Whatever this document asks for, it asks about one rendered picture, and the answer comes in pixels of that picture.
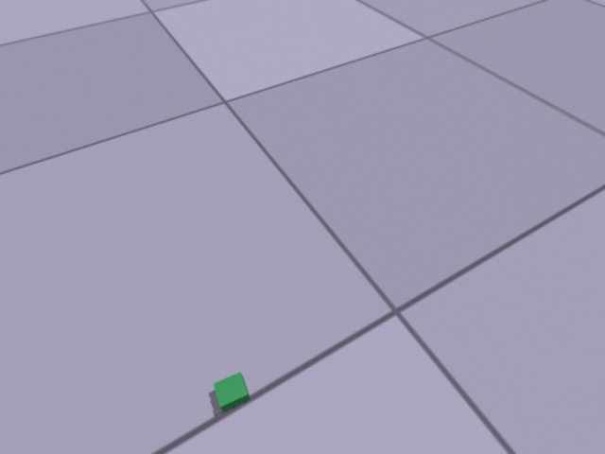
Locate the small box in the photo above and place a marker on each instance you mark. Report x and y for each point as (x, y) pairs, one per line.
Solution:
(231, 391)

